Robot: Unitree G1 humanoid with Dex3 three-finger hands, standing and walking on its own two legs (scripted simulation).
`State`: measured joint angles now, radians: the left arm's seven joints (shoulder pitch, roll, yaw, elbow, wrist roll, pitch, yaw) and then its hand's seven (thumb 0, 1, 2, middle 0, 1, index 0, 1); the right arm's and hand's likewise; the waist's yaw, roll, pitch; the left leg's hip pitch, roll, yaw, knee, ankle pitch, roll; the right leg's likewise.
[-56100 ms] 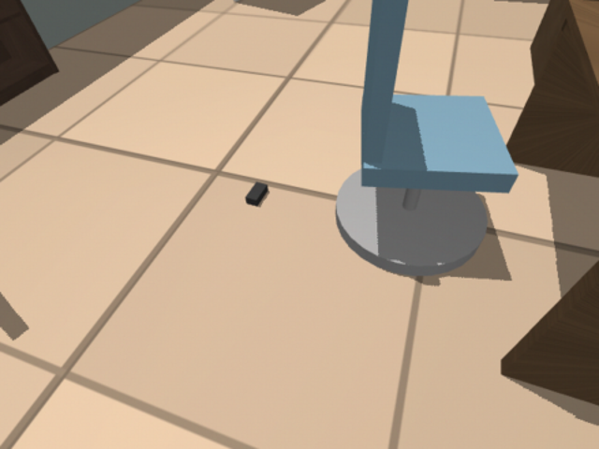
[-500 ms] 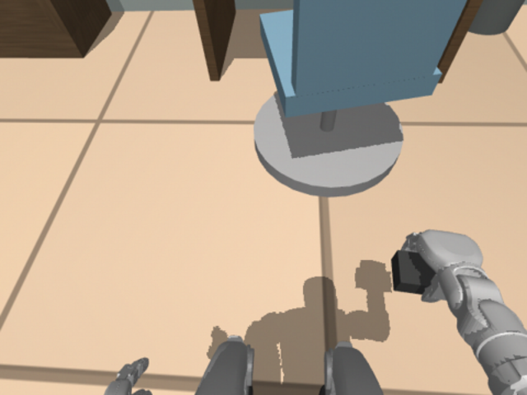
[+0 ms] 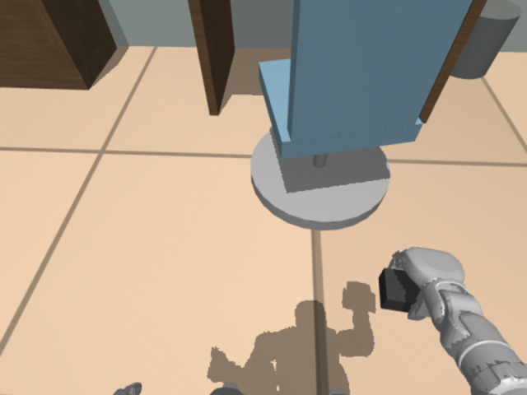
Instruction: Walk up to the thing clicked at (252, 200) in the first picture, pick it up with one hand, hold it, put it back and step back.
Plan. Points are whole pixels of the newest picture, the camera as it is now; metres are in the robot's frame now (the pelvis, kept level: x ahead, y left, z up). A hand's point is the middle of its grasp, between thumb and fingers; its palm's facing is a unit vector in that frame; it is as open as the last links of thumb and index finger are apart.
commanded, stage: hold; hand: right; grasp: from above
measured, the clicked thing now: (416, 292) +0.32 -0.23 -0.11
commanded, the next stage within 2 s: crouch in 1.94 s
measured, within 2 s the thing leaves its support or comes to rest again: neither
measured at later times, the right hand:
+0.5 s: hand (426, 272) +0.33 -0.22 -0.03, palm faces -0.45 +0.07 -0.89, open 8.8 cm
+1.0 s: hand (429, 280) +0.31 -0.21 -0.01, palm faces -0.45 +0.06 -0.89, open 8.8 cm
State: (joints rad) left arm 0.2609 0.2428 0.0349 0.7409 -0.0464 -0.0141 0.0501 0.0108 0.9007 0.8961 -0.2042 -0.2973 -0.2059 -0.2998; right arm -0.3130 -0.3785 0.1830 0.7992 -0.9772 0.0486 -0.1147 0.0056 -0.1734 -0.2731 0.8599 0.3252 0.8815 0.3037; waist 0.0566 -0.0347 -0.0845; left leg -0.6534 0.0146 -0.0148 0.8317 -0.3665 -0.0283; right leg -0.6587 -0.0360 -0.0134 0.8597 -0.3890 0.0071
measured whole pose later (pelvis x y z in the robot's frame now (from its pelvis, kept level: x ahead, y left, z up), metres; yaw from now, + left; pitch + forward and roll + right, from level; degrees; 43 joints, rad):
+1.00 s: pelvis +0.01 +0.00 +0.03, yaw +1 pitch +3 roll +0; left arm 0.21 0.26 0.03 0.68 -0.07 0.06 0.04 0.01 0.91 0.90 -0.20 -0.30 -0.20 -0.30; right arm -0.24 -0.38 0.21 0.63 -0.99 0.04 0.03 0.00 -0.16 -0.28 0.87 0.32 0.89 0.29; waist 0.01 -0.05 -0.04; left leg -0.36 0.02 -0.03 0.58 -0.27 -0.02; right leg -0.35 -0.03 -0.03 0.57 -0.28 0.01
